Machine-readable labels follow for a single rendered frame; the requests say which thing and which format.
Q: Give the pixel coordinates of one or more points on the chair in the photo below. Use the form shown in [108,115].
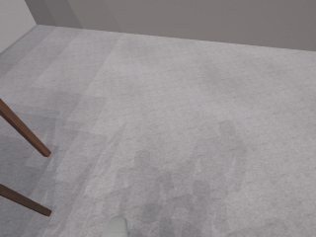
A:
[24,201]

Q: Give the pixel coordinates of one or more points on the left robot thigh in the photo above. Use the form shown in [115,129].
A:
[117,226]

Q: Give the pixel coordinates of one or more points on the table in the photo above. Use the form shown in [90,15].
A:
[8,115]

